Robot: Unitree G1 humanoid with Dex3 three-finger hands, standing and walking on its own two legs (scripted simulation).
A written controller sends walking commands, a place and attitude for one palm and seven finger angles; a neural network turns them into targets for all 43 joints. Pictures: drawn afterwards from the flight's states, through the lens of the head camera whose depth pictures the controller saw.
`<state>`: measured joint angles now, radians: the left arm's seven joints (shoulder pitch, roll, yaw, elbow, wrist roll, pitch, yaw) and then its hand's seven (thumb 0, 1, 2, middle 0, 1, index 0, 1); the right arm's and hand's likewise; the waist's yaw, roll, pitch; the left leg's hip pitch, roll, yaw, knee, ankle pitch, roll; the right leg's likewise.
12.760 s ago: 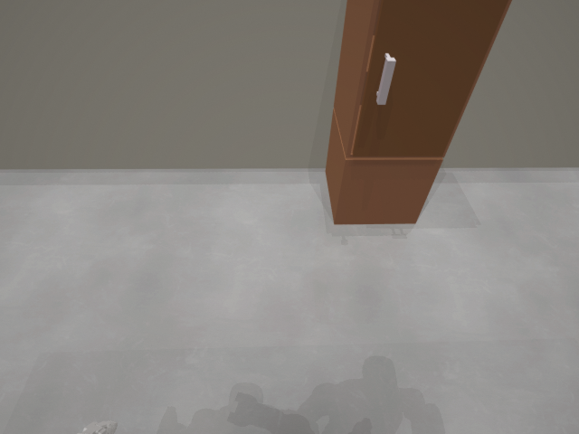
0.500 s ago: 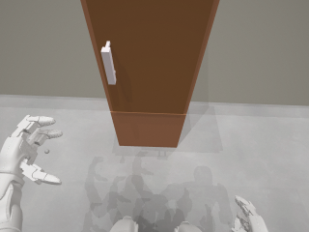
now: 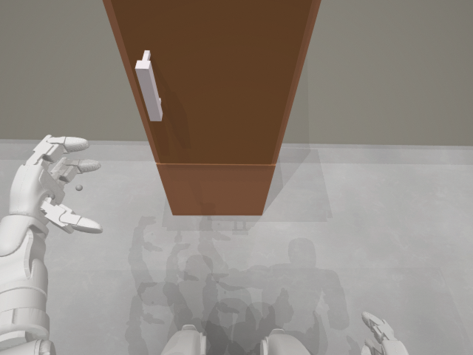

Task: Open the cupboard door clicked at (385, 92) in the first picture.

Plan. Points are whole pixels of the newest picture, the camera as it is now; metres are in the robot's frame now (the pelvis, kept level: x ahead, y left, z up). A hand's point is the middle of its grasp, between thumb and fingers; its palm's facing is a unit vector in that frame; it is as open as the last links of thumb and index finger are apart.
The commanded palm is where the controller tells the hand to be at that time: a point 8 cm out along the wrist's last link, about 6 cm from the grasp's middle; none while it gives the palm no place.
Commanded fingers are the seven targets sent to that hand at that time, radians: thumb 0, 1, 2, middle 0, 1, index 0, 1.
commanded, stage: move the hooked fingers beside the handle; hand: left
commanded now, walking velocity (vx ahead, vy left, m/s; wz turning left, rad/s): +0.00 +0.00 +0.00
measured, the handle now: (151, 86) +0.63 +0.20 +0.04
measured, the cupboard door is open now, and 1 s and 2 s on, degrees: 0 0 0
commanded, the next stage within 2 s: none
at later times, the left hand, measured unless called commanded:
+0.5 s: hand (98, 148) +0.45 +0.26 +0.06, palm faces +0.04 -1.00 -0.01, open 14.0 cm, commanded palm +0.43 +0.31 +0.05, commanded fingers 0.00 -0.50 0.30 -0.30 -1.20 -0.30 -1.20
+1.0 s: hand (117, 112) +0.54 +0.24 +0.06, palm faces +0.02 -1.00 -0.02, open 14.0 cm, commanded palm +0.53 +0.29 +0.05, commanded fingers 0.00 -0.50 0.30 -0.30 -1.20 -0.30 -1.20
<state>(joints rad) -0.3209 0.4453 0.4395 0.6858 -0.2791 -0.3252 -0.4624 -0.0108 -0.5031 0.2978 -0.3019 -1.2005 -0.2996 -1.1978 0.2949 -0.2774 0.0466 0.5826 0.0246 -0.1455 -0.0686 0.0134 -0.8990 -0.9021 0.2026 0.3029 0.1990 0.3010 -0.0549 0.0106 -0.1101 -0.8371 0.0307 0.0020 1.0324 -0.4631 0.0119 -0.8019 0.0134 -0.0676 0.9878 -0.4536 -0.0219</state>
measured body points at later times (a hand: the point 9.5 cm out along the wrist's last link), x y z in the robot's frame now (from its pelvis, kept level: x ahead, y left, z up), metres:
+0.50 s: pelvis +0.00 +0.01 -0.01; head +0.11 +0.03 +0.43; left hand +0.44 +0.31 +0.06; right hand +0.05 -0.26 -0.11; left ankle +0.02 +0.11 -0.67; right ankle +0.01 -0.11 -0.67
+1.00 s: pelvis -0.01 +0.02 -0.02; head +0.16 +0.04 +0.40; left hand +0.53 +0.30 +0.06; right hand -0.02 -0.26 -0.12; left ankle +0.02 +0.11 -0.67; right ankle +0.01 -0.11 -0.67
